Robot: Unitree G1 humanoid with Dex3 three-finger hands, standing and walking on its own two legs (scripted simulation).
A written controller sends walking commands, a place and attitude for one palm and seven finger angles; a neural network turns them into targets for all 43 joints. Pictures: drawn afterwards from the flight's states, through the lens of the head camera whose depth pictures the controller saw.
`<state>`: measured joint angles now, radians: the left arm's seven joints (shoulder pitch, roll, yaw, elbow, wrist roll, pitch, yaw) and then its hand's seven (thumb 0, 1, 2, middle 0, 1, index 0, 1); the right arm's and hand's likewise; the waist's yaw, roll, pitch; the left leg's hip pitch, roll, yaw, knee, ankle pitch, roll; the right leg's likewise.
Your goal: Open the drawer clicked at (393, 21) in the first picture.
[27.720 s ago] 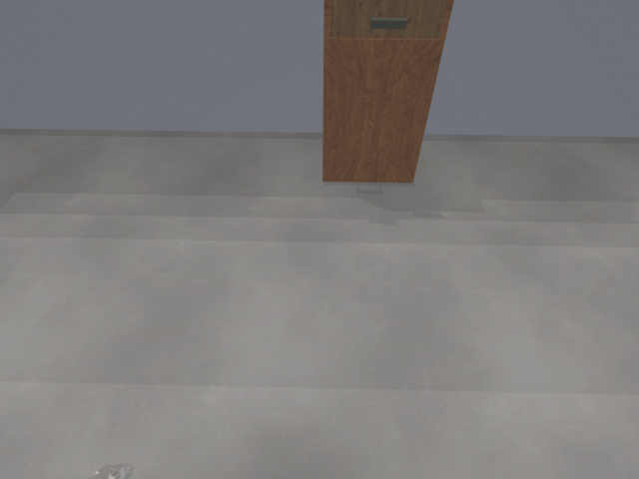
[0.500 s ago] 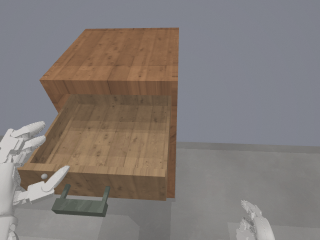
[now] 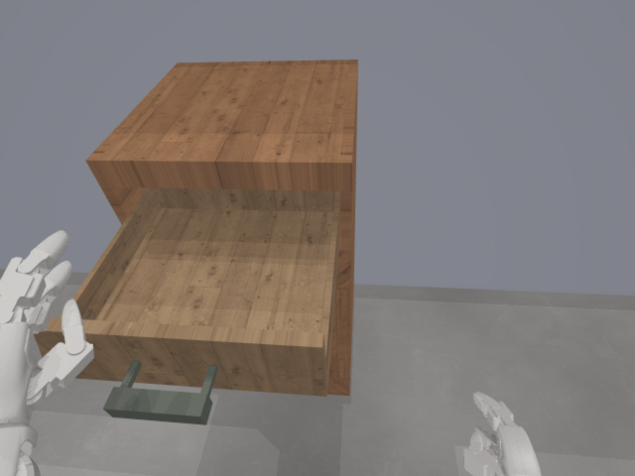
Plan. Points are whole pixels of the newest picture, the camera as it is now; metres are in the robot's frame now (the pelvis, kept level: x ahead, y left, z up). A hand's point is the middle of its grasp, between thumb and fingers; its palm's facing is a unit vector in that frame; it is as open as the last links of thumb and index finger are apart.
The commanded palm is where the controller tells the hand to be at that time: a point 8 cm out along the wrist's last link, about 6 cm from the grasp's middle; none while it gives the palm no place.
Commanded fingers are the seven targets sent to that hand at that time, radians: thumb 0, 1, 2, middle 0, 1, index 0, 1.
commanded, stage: step back with the hand held close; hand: left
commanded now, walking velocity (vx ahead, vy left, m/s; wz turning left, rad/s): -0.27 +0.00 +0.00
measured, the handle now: (166, 387) +0.22 +0.24 -0.01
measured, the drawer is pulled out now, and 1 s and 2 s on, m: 0.30 0.30 0.30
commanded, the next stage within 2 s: stop stepping back and stand still in 1.16 s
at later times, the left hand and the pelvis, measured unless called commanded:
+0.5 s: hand (32, 387) +0.14 +0.26 +0.17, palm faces +0.30 -0.81 -0.51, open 7.4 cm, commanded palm +0.08 +0.31 +0.19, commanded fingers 0.00 0.90 0.90 -0.20 -0.30 -0.20 -0.30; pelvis -0.05 +0.03 -0.01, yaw +0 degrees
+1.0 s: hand out of the picture +0.09 +0.28 +0.18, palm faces +0.35 -0.83 -0.43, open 7.4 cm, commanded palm +0.02 +0.32 +0.19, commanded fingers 0.00 0.90 0.90 -0.20 -0.30 -0.20 -0.30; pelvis -0.12 +0.05 -0.01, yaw -2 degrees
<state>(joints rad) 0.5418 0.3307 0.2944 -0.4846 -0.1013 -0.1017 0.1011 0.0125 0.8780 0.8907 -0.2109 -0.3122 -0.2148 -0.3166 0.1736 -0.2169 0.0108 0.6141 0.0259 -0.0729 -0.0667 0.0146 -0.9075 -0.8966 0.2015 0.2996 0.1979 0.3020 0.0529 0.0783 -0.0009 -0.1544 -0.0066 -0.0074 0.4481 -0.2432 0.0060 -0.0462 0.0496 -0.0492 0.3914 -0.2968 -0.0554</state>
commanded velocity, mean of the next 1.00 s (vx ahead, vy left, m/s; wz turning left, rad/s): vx -0.30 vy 0.00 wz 0.01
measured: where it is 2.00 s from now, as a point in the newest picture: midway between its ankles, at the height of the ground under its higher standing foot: outside the picture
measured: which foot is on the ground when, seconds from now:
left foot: down 0.00-1.00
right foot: down 0.00-0.82, up 0.84-1.00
